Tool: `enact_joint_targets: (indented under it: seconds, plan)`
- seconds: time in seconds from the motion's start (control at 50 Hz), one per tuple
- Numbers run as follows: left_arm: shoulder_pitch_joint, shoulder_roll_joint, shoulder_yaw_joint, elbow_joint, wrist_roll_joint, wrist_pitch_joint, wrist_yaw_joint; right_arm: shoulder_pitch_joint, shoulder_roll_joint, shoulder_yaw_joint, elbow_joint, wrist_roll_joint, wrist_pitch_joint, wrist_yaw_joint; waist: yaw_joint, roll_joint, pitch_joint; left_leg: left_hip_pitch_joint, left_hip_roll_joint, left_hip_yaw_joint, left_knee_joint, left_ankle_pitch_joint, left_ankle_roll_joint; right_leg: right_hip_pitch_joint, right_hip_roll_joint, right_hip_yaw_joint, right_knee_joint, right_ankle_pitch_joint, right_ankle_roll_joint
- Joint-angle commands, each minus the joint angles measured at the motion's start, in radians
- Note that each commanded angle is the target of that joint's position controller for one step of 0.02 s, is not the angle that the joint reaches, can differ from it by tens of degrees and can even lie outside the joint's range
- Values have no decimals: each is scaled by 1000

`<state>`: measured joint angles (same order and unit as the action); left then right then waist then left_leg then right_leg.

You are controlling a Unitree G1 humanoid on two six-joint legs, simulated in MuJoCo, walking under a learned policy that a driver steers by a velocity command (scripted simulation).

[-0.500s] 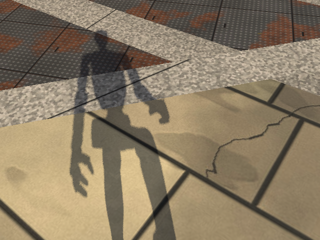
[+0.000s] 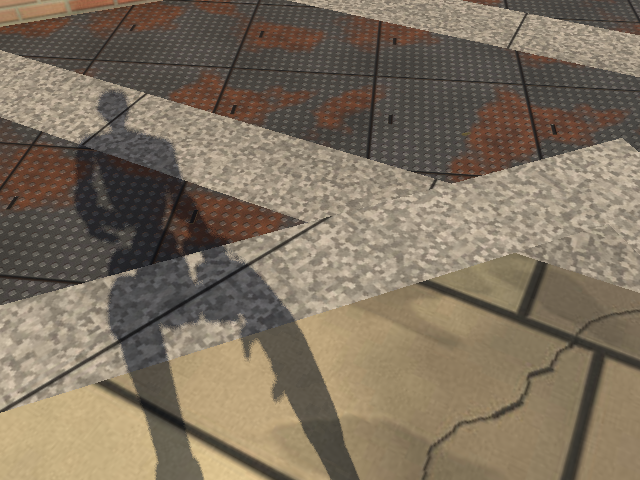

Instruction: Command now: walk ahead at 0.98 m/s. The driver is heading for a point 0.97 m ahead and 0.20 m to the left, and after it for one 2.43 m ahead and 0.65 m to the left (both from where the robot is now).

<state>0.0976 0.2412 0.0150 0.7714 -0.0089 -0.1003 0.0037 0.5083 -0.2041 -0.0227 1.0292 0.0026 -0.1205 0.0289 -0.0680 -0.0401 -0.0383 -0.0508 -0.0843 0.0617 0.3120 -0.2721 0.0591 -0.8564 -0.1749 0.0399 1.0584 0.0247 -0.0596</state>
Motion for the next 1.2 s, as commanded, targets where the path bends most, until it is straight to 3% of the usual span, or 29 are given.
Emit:
enact_joint_targets:
  seconds: [0.02,0.08,0.12,0.16,0.18,0.2,0.22,0.24,0.26,0.28,0.3,0.34,0.4,0.54,0.64,0.7,0.72,0.74,0.76,0.78,0.8,0.82,0.84,0.86,0.94,1.0,1.08,1.14,1.2]
  plan:
    - [-95,41,3,-68,-5,-21,-14,-63,-134,-12,-86,11,-29,-26,32,41,174,-217,236,-142,-264,131,145,114,17,-41,-242,225,18]
    - [-208,16,-6,-104,-3,-45,-50,11,-165,-11,-66,16,-1,-43,-12,29,227,-110,236,-82,-233,298,116,217,91,-87,-506,294,13]
    - [-216,36,5,-124,-3,-52,-70,44,-186,-15,-51,8,25,-48,-3,84,200,34,266,-82,-147,513,97,250,143,-100,-581,247,-2]
    - [-56,109,37,-87,1,-50,-70,23,-210,-25,-55,-9,45,-51,88,152,77,180,276,-94,47,868,60,380,212,-110,-565,132,-38]
    - [130,145,55,-34,0,-48,-64,-31,-222,-28,-67,-20,58,-49,193,175,-20,183,248,-70,257,988,27,547,230,-112,-575,137,-64]
    - [288,197,64,8,15,-39,-53,-57,-201,-21,-92,-28,60,-47,256,143,-149,32,201,-52,535,803,-15,821,114,-29,-527,403,-95]
    - [357,286,68,31,69,-36,-49,150,-10,22,-89,-42,46,-31,134,-221,-364,-356,13,-70,1030,-70,-77,1266,-196,346,-396,860,-279]
    - [407,225,60,45,63,-38,-62,295,-16,37,-32,8,20,-15,150,-262,-625,-488,-66,-306,1276,-385,-80,1453,-304,680,-520,797,-413]
    - [315,186,60,26,36,-24,-59,160,-113,10,-56,34,17,-14,162,-146,-545,-542,20,-294,1281,-323,-75,1317,-243,558,-576,553,-362]
    - [190,125,41,10,17,-18,-48,-11,-151,1,-113,34,24,-26,143,-16,-342,-570,90,-228,1166,-246,-72,1095,-196,380,-611,475,-283]
    - [111,85,24,7,17,-17,-39,-112,-155,-10,-135,32,37,-40,112,72,-198,-555,125,-193,1094,-212,-81,883,-160,283,-668,457,-242]
    - [64,78,20,19,46,-25,-33,-95,-133,-24,-144,24,78,-52,49,16,-106,-409,169,-180,986,-171,-87,637,-114,130,-739,507,-207]
    - [30,132,38,31,52,-22,-16,-81,-91,-30,-180,20,116,-68,4,-26,-59,-407,176,-131,880,-125,-101,520,-115,5,-810,475,-223]
    - [-37,183,62,10,27,42,43,-244,-140,-71,-288,12,160,-51,41,-55,-27,-452,209,-67,636,114,-93,568,-136,-130,-880,-54,-187]
    - [-30,208,78,12,6,82,35,-325,-152,-91,-358,18,174,-16,75,-61,-15,-444,181,6,462,16,-57,729,-188,-160,-803,-78,-146]
    - [-49,209,87,14,-17,97,25,-285,-145,-103,-372,21,177,-7,38,-44,-28,-339,136,56,262,53,-1,769,-186,-205,-663,-43,-66]
    - [0,181,86,35,-21,102,19,-244,-178,-118,-364,13,174,-18,29,18,-24,-258,121,11,160,178,38,730,-130,-239,-543,-100,-5]
    - [9,148,81,18,9,104,13,-175,-310,-158,-362,6,169,-40,34,258,-14,-115,276,-264,83,601,120,525,-6,-315,-242,-300,83]
    - [-58,113,69,-51,41,97,12,-180,-395,-163,-389,-15,151,-44,68,406,-21,40,420,-603,64,726,298,162,165,-213,21,-695,156]
    - [-144,135,73,-68,40,86,11,-153,-356,-157,-393,-26,120,-32,9,244,-119,60,425,-611,47,650,320,110,178,-23,165,-687,135]
    - [-165,139,76,-75,15,81,14,-189,-344,-152,-400,-17,97,-30,30,170,-117,70,383,-544,44,598,272,82,174,25,178,-597,105]
    - [-140,140,79,-55,14,79,24,-246,-319,-147,-414,8,93,-36,63,107,-106,47,340,-482,56,545,216,84,155,47,145,-511,93]
    - [-135,157,85,-50,23,78,33,-290,-279,-134,-431,27,101,-45,76,112,-102,13,326,-456,57,520,186,102,145,61,107,-460,89]
    - [-132,158,88,-52,24,78,33,-311,-255,-124,-446,30,110,-55,88,132,-111,-17,303,-437,59,524,173,145,151,64,90,-426,90]
    - [-135,114,78,-59,10,76,27,-290,-269,-129,-482,19,129,-79,76,135,-126,-19,249,-455,71,460,154,189,214,75,-94,-339,111]
    - [-112,120,77,-46,7,81,22,-305,-269,-125,-508,12,140,-87,66,168,-125,-48,243,-472,77,356,148,239,216,77,-193,-309,128]
    - [-64,129,73,-29,7,90,10,-321,-216,-89,-515,-17,145,-76,41,191,-119,-128,259,-449,97,368,154,365,164,36,-221,-322,130]
    - [-34,97,55,-22,10,85,-7,-342,-133,-42,-489,-37,136,-54,42,168,-101,-198,262,-416,101,355,153,516,123,13,-328,-341,110]
    - [-31,144,61,-42,9,76,-20,-340,-198,-54,-459,-29,126,-45,60,161,-12,-215,208,-369,120,230,102,589,159,-24,-567,-151,69]
